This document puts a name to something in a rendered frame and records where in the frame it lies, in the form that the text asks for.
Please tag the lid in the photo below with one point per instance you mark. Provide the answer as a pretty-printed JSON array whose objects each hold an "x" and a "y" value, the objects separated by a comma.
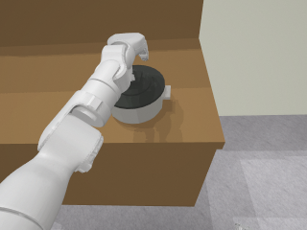
[{"x": 151, "y": 88}]

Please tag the robot left forearm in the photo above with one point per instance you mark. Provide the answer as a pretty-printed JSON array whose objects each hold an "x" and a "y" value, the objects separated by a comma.
[{"x": 94, "y": 102}]

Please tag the left robot hand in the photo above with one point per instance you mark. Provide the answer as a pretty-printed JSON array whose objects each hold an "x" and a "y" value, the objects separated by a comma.
[{"x": 138, "y": 43}]

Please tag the table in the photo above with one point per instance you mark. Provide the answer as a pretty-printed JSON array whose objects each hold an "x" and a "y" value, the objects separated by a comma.
[{"x": 48, "y": 51}]

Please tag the left robot upper arm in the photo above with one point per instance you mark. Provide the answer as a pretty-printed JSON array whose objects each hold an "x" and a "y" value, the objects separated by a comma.
[{"x": 31, "y": 196}]

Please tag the pot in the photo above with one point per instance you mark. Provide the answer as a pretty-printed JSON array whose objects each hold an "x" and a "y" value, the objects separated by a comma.
[{"x": 141, "y": 114}]

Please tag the knob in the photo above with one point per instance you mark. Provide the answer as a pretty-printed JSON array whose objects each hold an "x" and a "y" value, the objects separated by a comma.
[{"x": 137, "y": 77}]

